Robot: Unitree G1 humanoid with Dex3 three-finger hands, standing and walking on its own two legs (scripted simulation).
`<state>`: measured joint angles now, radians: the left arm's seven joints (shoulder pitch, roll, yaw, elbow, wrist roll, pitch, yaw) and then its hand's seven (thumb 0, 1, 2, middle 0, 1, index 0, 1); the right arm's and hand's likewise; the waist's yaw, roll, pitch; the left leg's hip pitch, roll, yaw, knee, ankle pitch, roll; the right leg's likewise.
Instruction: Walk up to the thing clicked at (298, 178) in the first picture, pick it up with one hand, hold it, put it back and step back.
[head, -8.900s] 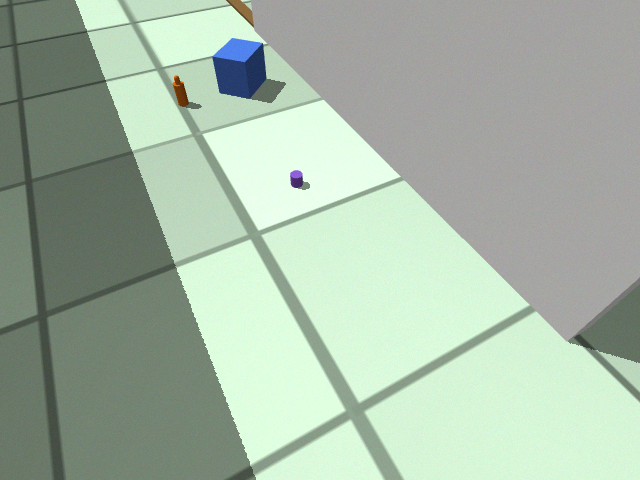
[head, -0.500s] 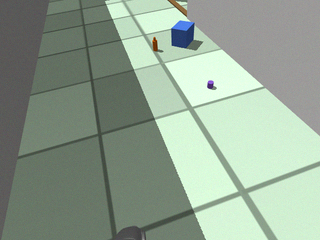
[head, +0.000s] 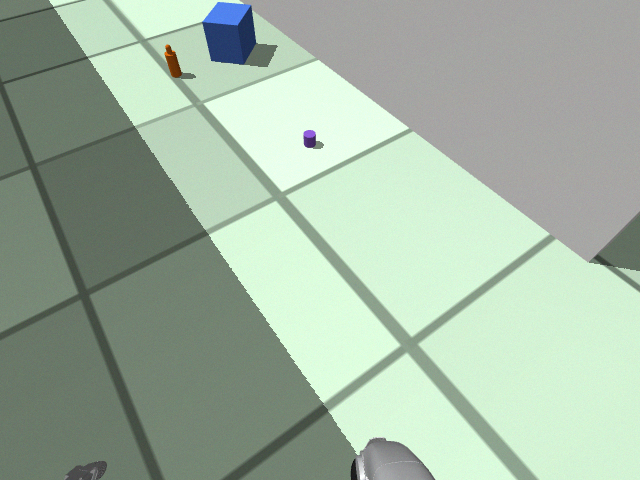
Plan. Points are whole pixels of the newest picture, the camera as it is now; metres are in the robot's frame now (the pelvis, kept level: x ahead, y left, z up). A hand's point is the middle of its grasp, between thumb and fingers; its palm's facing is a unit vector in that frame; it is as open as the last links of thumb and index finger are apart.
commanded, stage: walk up
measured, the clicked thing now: (309, 139) +1.56 -0.04 -0.73
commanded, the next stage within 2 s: stand in 1.24 s
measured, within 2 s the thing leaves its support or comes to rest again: neither
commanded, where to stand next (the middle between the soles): +0.08 +0.02 m, yaw -13 degrees
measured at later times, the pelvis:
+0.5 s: pelvis +0.02 +0.04 -0.03, yaw -8 degrees
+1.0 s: pelvis +0.01 +0.04 +0.00, yaw -14 degrees
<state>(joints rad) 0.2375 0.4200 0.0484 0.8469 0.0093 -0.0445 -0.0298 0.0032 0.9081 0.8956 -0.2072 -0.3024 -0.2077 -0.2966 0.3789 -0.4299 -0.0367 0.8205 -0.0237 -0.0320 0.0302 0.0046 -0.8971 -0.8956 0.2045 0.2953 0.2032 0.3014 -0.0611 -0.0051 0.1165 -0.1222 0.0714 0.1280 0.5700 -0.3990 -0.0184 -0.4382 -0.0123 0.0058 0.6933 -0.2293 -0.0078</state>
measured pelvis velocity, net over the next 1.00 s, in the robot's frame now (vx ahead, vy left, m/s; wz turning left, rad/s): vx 0.01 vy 0.04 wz -0.24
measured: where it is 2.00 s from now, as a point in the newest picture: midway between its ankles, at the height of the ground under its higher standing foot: outside the picture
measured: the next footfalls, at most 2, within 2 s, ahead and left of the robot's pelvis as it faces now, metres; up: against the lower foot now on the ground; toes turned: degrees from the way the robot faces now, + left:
right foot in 0.04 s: +0.14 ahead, -0.12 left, +0.00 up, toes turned +0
left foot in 0.38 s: +0.10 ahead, +0.17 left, +0.00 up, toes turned -9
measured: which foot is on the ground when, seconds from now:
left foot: down 0.00-0.04, up 0.06-0.36, down 0.38-1.00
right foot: up 0.00-0.02, down 0.04-0.42, up 0.44-0.62, down 0.64-1.00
